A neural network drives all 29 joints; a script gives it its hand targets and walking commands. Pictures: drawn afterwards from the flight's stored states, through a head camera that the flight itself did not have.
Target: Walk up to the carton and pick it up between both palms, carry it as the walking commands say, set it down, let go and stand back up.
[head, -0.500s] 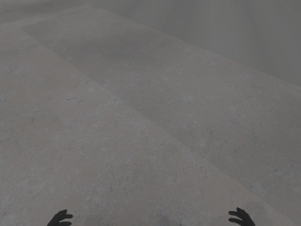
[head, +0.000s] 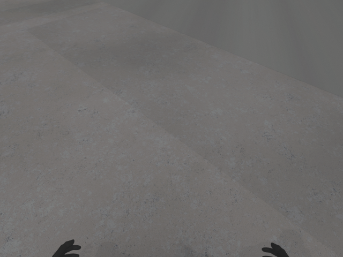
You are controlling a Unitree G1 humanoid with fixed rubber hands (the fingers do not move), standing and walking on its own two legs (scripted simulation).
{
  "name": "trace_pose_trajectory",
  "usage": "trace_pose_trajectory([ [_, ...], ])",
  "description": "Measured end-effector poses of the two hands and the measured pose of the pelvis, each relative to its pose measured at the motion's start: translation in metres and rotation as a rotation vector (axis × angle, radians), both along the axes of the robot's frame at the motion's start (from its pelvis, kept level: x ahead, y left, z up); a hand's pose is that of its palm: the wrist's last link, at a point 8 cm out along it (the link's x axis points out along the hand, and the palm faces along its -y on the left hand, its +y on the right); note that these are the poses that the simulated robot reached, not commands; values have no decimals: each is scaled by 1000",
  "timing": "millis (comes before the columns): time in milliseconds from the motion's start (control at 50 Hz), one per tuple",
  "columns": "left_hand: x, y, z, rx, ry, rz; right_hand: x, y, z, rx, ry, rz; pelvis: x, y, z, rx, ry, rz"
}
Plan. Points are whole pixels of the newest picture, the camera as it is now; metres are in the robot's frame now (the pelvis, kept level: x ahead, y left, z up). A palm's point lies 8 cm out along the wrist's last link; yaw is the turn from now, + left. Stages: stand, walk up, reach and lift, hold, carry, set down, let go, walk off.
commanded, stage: walk up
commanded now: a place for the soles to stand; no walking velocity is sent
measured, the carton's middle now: out of the picture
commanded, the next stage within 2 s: none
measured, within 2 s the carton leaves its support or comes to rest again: neither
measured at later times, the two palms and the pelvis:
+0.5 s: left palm out of the picture +0.00 +0.50 -0.08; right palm (220, 208) +0.27 -0.11 -0.05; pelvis +0.03 +0.14 +0.01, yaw +22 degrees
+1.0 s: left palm out of the picture -0.01 +0.53 -0.07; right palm (160, 150) +0.46 +0.05 -0.07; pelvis +0.16 +0.21 +0.01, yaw +39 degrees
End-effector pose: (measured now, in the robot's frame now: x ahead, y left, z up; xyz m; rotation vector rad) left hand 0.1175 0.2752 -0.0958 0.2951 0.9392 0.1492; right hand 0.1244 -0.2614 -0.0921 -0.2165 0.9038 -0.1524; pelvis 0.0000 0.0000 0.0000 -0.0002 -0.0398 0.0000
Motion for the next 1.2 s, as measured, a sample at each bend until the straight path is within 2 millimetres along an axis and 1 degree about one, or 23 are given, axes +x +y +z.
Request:
trace_pose_trajectory([
  [40, -8, 14, 5, 19, -19, 28, 7, 0, 2, -1, 29, 61, 0, 2, 1, -3, 10, 40],
  [80, -24, 35, 11, 51, -20, 70, 20, 1, 6, -14, 49, 129, -1, 8, 2, -3, 24, 92],
  [140, -55, 71, 17, 104, 11, 131, 41, 8, 12, -35, 69, 214, -2, 20, 4, -8, 47, 166],
  [180, -79, 96, 18, 136, 46, 165, 56, 17, 16, -50, 77, 258, -1, 30, 3, -16, 60, 209],
  [220, -101, 120, 17, 157, 85, 198, 72, 31, 20, -64, 75, 296, 2, 43, 2, -28, 66, 246],
  [260, -117, 143, 13, 167, 113, 234, 88, 52, 23, -77, 69, 330, 6, 59, -1, -42, 72, 281],
  [320, -128, 176, 1, 165, 126, 273, 104, 86, 20, -99, 51, 359, 11, 88, -10, -57, 62, 318],
  [340, -129, 182, 1, 160, 127, 286, 108, 95, 21, -106, 51, 371, 13, 95, -9, -54, 59, 328],
  [380, -127, 194, 6, 155, 118, 302, 115, 111, 29, -116, 48, 386, 17, 107, -3, -56, 51, 342],
  [460, -122, 215, 17, 153, 106, 327, 132, 137, 42, -126, 38, 405, 27, 128, 8, -57, 39, 366],
  [540, -120, 231, 23, 156, 99, 368, 156, 162, 46, -124, 30, 444, 42, 145, 12, -52, 24, 406],
  [640, -115, 244, 29, 167, 101, 422, 194, 191, 44, -111, 23, 498, 67, 160, 14, -39, 19, 460],
  [760, -93, 251, 32, 178, 114, 461, 240, 212, 38, -105, 42, 542, 105, 169, 14, -34, 43, 502],
  [800, -88, 252, 31, 192, 113, 476, 259, 220, 31, -98, 46, 562, 119, 172, 9, -27, 55, 522],
  [860, -96, 250, 30, 198, 136, 528, 286, 244, 22, -85, 45, 614, 135, 179, 5, -42, 59, 569],
  [940, -113, 250, 31, 182, 184, 596, 316, 281, 24, -75, 50, 694, 151, 194, 9, -54, 68, 635],
  [1000, -123, 257, 30, 169, 205, 638, 334, 313, 26, -67, 48, 744, 161, 211, 9, -60, 68, 674],
  [1060, -125, 276, 28, 160, 204, 668, 349, 350, 27, -61, 33, 778, 169, 237, 8, -62, 62, 704],
  [1100, -123, 296, 24, 156, 193, 678, 356, 375, 27, -60, 18, 786, 173, 258, 5, -65, 59, 715],
  [1120, -121, 308, 20, 157, 187, 681, 360, 386, 24, -63, 4, 784, 175, 270, 0, -68, 52, 717],
  [1160, -113, 329, 11, 156, 176, 695, 363, 402, 18, -86, -4, 775, 179, 288, -7, -60, 43, 727],
  [1200, -98, 347, 16, 156, 150, 707, 365, 412, 18, -104, 14, 775, 184, 302, -3, -49, 44, 738],
])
